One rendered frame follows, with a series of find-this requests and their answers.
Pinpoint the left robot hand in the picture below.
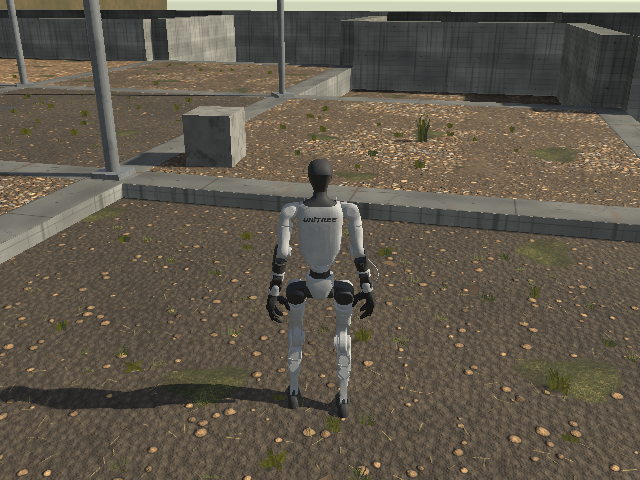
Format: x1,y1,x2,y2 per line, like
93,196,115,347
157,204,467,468
266,294,290,323

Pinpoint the left robot forearm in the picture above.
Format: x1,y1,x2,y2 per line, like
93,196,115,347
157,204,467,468
268,244,287,296

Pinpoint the right robot forearm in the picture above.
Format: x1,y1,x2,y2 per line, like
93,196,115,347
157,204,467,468
354,243,373,293

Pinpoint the robot right upper arm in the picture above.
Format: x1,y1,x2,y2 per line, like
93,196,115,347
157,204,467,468
341,202,365,258

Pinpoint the right robot hand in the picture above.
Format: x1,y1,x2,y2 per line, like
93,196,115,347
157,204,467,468
352,290,376,319

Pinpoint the robot left shin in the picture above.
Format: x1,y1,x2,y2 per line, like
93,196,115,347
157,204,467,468
288,329,302,395

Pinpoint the robot left upper arm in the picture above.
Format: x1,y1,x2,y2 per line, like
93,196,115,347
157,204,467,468
276,202,299,259

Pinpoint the humanoid robot head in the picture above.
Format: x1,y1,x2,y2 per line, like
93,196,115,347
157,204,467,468
303,159,337,207

